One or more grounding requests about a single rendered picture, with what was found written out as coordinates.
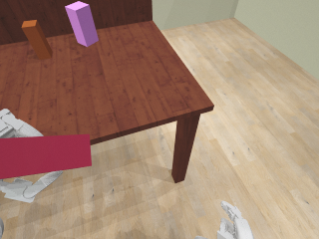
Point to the right robot hand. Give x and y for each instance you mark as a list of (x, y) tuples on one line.
[(240, 228)]

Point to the left robot hand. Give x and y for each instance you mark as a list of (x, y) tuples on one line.
[(21, 189)]

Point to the sponge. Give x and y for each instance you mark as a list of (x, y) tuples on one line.
[(22, 156)]

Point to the table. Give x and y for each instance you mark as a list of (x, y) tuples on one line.
[(130, 80)]

